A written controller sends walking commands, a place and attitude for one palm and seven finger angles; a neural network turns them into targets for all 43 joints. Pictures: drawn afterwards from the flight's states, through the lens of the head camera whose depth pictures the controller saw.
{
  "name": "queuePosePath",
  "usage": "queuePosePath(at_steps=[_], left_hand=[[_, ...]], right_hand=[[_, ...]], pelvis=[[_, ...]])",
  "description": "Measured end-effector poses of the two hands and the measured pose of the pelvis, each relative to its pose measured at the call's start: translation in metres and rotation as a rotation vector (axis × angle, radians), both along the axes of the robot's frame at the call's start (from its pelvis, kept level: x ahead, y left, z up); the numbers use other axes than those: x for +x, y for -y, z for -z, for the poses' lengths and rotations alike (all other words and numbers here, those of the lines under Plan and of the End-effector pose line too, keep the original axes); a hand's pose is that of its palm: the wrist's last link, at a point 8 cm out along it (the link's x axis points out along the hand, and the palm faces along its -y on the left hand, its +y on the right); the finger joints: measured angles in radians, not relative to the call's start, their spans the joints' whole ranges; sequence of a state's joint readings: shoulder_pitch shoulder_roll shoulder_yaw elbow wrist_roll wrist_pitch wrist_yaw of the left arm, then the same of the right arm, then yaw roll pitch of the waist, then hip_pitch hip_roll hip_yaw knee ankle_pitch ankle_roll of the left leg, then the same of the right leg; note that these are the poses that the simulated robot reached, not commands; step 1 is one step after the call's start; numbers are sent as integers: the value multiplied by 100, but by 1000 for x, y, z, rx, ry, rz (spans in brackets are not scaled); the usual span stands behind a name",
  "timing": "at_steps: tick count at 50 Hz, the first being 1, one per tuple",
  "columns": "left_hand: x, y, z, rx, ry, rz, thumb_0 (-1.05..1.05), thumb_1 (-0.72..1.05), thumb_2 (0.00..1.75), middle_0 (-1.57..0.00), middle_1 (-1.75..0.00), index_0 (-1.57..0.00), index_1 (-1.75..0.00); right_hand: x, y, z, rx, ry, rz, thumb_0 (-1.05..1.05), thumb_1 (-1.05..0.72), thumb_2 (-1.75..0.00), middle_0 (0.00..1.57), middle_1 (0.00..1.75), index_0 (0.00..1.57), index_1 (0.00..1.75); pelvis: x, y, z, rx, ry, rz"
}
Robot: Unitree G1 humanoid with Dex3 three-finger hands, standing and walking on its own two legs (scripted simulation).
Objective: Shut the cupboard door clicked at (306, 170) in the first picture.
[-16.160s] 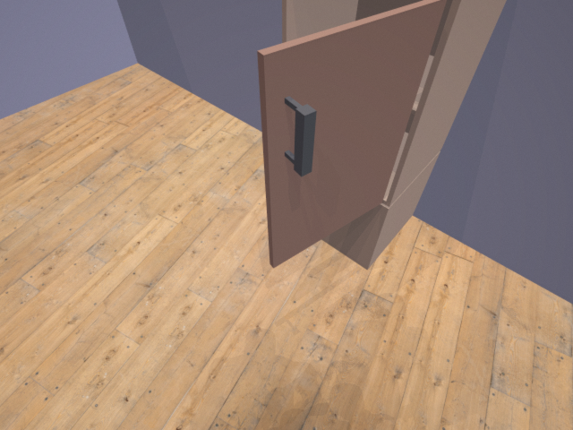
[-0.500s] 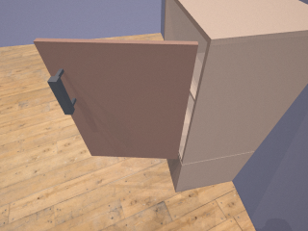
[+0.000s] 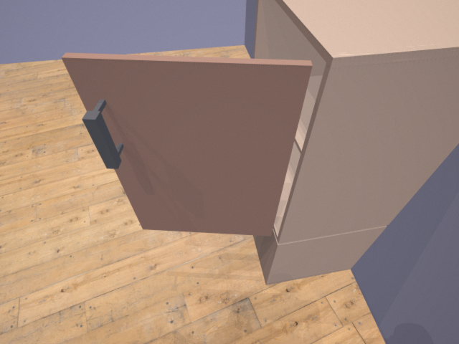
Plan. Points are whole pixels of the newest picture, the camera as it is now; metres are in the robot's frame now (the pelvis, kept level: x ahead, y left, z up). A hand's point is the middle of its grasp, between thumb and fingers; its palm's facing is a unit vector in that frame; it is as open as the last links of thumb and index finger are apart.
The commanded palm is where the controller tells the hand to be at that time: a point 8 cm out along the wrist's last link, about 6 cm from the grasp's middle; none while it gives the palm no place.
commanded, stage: shuffle to correct the standing spot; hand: left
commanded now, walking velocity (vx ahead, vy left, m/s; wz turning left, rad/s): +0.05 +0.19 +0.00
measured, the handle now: (107, 134) +0.47 +0.29 +0.10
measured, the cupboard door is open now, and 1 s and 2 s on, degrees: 76 76 76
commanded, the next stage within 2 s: come to a stop and stand still in 0.18 s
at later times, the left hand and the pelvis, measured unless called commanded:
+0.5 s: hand out of the picture +0.06 +0.22 -0.17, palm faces +0.04 -0.97 -0.23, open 7.4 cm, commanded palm none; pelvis +0.01 +0.04 +0.00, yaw +1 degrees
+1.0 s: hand out of the picture +0.02 +0.17 -0.17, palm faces +0.04 -0.98 -0.22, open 7.3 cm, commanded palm none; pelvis +0.01 -0.01 +0.00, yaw +0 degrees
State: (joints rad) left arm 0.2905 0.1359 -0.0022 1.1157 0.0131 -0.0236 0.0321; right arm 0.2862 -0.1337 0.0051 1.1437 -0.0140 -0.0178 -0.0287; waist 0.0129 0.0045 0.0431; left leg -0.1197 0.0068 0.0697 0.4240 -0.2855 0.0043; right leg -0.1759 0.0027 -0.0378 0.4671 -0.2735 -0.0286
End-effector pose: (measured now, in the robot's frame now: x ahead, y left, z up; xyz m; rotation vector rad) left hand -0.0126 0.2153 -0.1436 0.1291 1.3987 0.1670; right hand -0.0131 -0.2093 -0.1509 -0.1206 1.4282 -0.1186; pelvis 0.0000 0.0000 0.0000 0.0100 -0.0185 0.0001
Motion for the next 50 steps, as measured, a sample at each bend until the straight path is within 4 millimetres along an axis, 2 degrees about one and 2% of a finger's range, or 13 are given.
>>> queuePosePath(at_steps=[6, 13, 19, 22, 26, 29, 32, 40, 50], left_hand=[[0, -14, 1, 16, 12, -26, 1, 91, 90, -20, -29, -20, -30], [0, -46, 9, 27, -8, -39, 0, 91, 90, -20, -29, -20, -30], [25, -65, 3, 56, 4, -6, 1, 91, 90, -20, -29, -20, -30], [45, -64, -2, 56, 50, 8, 1, 91, 90, -19, -29, -20, -30], [71, -52, -5, 43, 115, 21, 1, 91, 90, -19, -29, -20, -30], [84, -41, -4, 38, 161, 32, 0, 91, 90, -19, -29, -20, -30], [89, -34, -8, 37, 169, 55, 0, 92, 90, -20, -29, -20, -30], [78, -22, -10, 40, 156, 54, 0, 93, 90, -20, -29, -20, -30], [26, -7, -7, 29, 55, 16, 0, 93, 90, -20, -29, -20, -30]], right_hand=[[1, -3, 3, -7, -14, -8, 0, -91, -89, 20, 29, 20, 30], [8, -17, 0, -39, 12, -7, 0, -91, -89, 20, 29, 20, 30], [3, -34, 1, -27, 13, 5, 0, -91, -89, 20, 29, 20, 30], [-1, -43, 2, -7, -4, 1, 0, -91, -89, 20, 29, 20, 30], [-4, -48, 4, 17, -27, 1, 0, -90, -89, 20, 29, 20, 30], [-2, -43, 10, 29, -30, 15, 0, -90, -89, 20, 29, 20, 30], [5, -35, 10, 25, -7, 37, 0, -90, -89, 20, 29, 20, 30], [20, -9, 2, -5, 49, 26, 0, -90, -89, 20, 29, 20, 30], [14, 15, -3, -19, 29, -2, 0, -91, -89, 20, 29, 20, 30]], pelvis=[[-1, -10, 4, -4, -4, -8], [0, -32, 8, 10, -10, 3], [3, -44, 7, 11, -14, 8], [5, -44, 4, 12, -14, -1], [8, -40, 4, 16, -8, -11], [11, -33, 7, 23, 1, -7], [13, -29, 5, 13, 4, -5], [10, -12, 0, 13, 11, 2], [5, 5, -3, 7, 11, -6]])
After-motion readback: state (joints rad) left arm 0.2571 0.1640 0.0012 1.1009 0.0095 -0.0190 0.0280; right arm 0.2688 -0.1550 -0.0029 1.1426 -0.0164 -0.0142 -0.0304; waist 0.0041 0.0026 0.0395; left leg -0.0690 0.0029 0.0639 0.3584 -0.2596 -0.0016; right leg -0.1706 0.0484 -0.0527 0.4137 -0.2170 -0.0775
